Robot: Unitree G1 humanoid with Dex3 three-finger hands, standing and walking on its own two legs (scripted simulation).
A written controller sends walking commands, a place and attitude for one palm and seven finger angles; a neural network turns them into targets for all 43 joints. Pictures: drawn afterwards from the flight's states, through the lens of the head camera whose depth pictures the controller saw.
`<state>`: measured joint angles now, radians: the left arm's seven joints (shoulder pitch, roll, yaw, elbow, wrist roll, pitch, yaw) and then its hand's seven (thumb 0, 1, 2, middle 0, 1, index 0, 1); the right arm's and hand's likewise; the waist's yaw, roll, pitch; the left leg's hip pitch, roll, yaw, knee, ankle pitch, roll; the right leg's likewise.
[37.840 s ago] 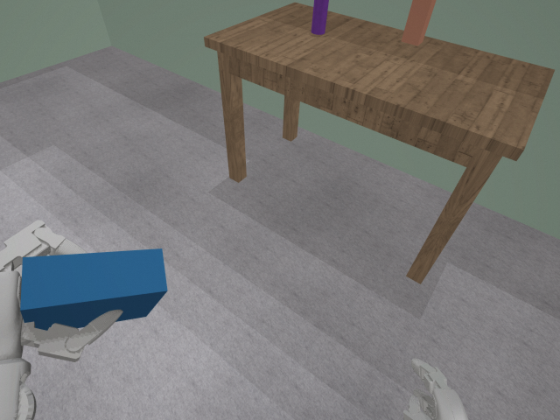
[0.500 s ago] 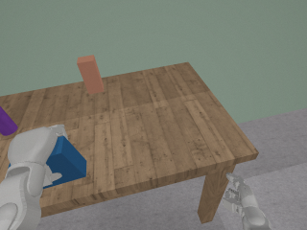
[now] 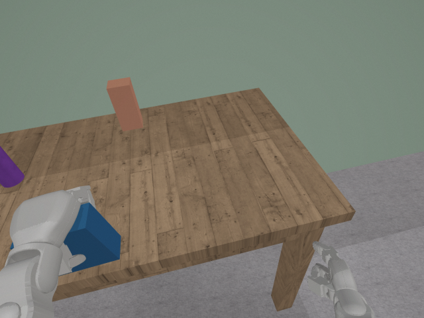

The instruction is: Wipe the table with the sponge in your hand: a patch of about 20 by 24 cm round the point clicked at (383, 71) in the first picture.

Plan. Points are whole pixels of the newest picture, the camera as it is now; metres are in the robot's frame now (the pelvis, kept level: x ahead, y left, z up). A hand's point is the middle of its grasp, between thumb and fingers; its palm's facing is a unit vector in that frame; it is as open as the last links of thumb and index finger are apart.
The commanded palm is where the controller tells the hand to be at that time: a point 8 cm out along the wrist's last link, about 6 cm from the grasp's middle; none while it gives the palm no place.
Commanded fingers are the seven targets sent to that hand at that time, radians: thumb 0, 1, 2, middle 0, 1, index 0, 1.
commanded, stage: bring the sponge back beside the body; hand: left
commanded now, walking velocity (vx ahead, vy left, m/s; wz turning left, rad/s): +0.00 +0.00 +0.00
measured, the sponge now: (79, 246) +0.18 +0.29 +0.07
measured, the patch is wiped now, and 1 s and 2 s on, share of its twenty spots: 1.00 1.00 1.00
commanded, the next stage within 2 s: step back with the hand held close in 0.22 s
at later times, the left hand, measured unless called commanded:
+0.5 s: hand (95, 211) +0.21 +0.24 +0.14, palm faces +0.31 -0.81 -0.50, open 9.2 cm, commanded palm +0.16 +0.28 +0.19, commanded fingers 0.00 0.10 1.30 -1.20 -1.60 -1.20 -1.60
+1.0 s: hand (63, 224) +0.17 +0.26 +0.16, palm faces +0.37 -0.83 -0.42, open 9.2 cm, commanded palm +0.12 +0.30 +0.19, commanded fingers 0.00 0.10 1.30 -1.20 -1.60 -1.20 -1.60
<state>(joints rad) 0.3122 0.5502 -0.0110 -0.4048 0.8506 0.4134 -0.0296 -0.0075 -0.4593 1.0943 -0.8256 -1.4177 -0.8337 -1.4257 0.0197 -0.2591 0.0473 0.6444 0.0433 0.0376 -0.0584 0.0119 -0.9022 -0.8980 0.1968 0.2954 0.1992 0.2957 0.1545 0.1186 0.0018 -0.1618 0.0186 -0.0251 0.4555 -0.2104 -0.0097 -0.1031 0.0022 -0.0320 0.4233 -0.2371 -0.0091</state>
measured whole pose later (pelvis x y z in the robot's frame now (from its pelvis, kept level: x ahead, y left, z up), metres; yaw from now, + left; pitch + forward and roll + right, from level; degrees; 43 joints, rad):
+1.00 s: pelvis -0.04 +0.02 -0.02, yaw +0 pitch +3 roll -2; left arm 0.53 0.43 0.37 -0.60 -0.07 -0.13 0.14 -0.01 -0.46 1.09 -0.83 -1.42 -0.83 -1.43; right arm 0.23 -0.22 0.02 0.55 0.02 -0.06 -0.08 0.01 -0.90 -0.90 0.20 0.30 0.20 0.30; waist 0.00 0.02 -0.04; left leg -0.48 0.01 -0.03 0.67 -0.25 0.02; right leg -0.40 -0.01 -0.03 0.60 -0.25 0.03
